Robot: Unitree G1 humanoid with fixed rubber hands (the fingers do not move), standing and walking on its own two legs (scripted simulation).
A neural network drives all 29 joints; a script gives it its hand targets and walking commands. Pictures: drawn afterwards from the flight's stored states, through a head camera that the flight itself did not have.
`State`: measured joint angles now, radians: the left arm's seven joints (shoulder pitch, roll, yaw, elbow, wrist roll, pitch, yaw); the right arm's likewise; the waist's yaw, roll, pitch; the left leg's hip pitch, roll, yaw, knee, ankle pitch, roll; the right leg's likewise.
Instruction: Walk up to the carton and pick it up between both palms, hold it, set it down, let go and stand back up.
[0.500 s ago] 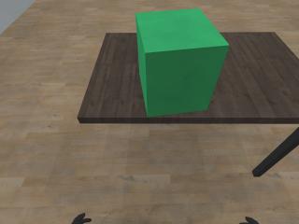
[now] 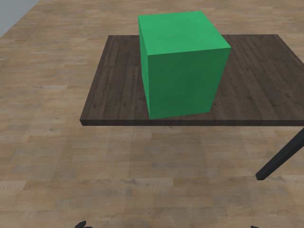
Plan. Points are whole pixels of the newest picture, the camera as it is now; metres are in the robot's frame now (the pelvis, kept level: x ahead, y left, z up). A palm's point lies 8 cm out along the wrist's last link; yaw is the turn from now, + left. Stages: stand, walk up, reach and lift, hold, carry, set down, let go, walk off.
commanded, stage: stand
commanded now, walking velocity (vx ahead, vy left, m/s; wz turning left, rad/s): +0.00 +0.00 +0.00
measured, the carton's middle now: (175, 65) +0.66 -0.08 +0.06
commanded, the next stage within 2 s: walk up in 1.00 s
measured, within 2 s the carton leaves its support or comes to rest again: neither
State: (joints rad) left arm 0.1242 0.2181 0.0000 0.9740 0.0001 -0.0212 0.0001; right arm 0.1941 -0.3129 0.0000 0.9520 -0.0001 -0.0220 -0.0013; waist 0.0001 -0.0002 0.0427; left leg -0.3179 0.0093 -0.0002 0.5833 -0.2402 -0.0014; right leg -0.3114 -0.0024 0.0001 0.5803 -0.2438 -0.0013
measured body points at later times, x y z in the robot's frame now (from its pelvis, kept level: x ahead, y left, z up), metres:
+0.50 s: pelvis +0.00 +0.00 +0.00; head +0.00 +0.00 +0.45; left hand +0.10 +0.24 -0.13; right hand +0.08 -0.28 -0.13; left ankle +0.05 +0.12 -0.73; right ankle +0.04 -0.12 -0.73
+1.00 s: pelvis +0.00 +0.00 +0.00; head +0.01 +0.00 +0.45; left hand +0.10 +0.24 -0.13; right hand +0.08 -0.28 -0.13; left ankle +0.05 +0.12 -0.73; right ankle +0.04 -0.12 -0.73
